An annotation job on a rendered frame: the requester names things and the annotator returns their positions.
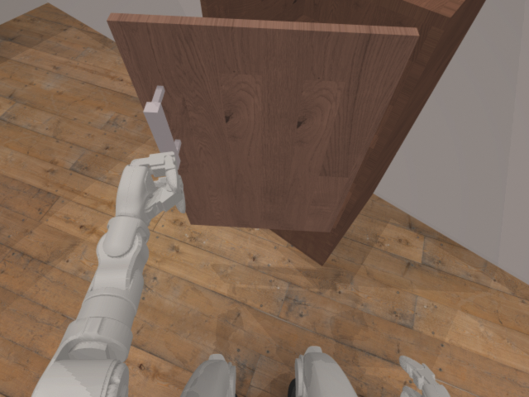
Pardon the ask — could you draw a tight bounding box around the robot left hand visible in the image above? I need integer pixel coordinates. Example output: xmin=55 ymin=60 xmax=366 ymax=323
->
xmin=116 ymin=151 xmax=186 ymax=227

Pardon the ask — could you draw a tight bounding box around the robot left forearm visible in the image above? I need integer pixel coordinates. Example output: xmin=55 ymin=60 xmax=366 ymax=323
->
xmin=31 ymin=216 xmax=150 ymax=397

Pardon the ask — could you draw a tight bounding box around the right robot thigh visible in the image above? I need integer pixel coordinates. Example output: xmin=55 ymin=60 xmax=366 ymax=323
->
xmin=295 ymin=352 xmax=358 ymax=397

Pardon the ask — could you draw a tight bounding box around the left robot thigh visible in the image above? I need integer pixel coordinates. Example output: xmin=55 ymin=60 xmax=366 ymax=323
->
xmin=180 ymin=360 xmax=236 ymax=397

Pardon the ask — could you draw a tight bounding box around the robot thigh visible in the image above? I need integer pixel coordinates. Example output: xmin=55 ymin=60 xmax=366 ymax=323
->
xmin=295 ymin=352 xmax=358 ymax=397
xmin=180 ymin=360 xmax=236 ymax=397

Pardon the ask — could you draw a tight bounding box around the left robot upper arm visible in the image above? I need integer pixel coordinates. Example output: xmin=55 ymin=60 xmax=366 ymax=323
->
xmin=36 ymin=359 xmax=129 ymax=397

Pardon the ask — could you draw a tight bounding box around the handle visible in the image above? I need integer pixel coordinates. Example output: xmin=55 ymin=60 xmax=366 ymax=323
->
xmin=143 ymin=85 xmax=181 ymax=170

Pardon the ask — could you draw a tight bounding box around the robot right hand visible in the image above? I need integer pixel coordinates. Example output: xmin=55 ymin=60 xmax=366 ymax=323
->
xmin=399 ymin=356 xmax=450 ymax=397

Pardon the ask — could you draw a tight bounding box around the cupboard door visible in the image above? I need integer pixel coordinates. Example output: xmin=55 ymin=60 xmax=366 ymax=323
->
xmin=107 ymin=13 xmax=419 ymax=232

